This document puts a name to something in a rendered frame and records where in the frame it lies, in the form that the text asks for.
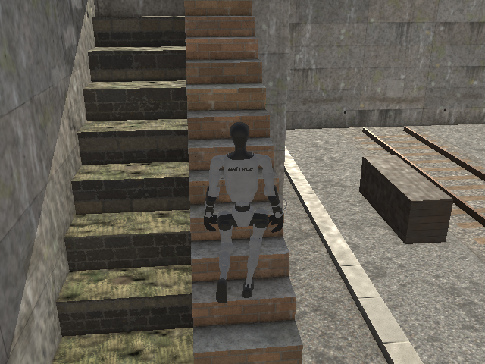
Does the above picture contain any right robot foot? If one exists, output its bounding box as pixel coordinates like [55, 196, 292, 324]
[242, 280, 254, 298]

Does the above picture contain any left robot upper arm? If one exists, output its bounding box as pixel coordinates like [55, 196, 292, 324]
[208, 155, 225, 197]

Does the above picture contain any robot right forearm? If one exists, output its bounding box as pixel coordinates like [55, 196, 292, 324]
[268, 185, 283, 218]

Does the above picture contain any robot right hand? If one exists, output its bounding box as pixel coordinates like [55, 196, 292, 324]
[268, 215, 284, 233]

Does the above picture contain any left robot shin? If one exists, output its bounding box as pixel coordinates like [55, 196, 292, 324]
[219, 242, 230, 280]

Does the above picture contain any right robot upper arm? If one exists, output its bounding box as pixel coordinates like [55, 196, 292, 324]
[256, 154, 276, 196]

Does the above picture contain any robot left hand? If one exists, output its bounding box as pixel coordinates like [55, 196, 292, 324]
[204, 215, 217, 231]

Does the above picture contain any robot left forearm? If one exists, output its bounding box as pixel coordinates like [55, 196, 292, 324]
[204, 186, 217, 218]

